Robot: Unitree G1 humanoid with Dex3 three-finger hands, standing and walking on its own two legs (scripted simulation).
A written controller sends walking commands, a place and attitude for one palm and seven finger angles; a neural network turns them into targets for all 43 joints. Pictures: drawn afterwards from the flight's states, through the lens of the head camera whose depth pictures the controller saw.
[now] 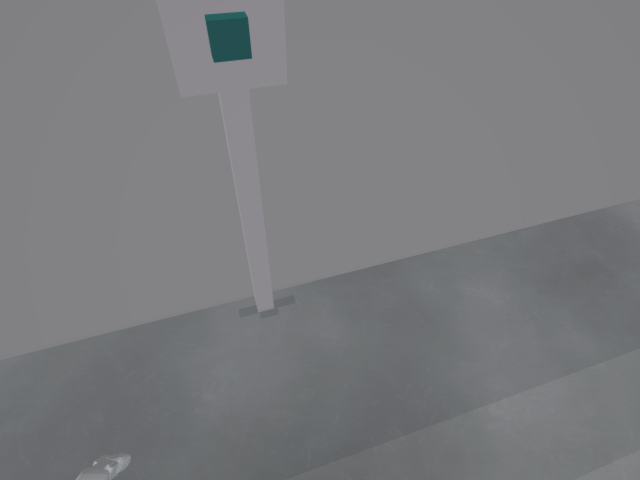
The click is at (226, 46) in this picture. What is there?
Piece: button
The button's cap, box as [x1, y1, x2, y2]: [205, 12, 251, 62]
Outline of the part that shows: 244,12 205,15 211,53 214,62 251,58 247,17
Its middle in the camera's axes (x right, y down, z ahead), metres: -0.16 -0.35 +0.68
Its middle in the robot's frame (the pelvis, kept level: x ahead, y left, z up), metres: +0.76 +0.21 +0.20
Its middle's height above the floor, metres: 0.97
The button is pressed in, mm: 0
